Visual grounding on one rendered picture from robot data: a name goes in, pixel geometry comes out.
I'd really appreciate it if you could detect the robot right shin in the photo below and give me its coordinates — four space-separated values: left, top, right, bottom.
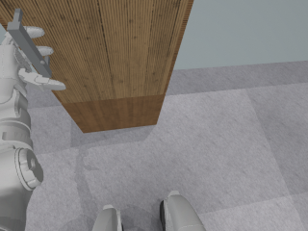
165 191 179 231

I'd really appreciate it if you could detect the robot right thigh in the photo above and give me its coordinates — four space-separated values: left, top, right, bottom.
164 194 206 231

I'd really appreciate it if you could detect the robot left forearm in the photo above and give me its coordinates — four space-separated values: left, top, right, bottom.
0 78 34 153

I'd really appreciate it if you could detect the handle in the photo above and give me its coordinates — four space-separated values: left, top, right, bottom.
7 8 52 78

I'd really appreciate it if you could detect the robot left upper arm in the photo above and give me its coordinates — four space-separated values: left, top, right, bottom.
0 147 44 231

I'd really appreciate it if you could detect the cupboard door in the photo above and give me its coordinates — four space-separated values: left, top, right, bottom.
0 0 189 104

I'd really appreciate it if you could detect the left robot hand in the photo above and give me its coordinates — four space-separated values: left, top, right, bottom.
0 26 66 92

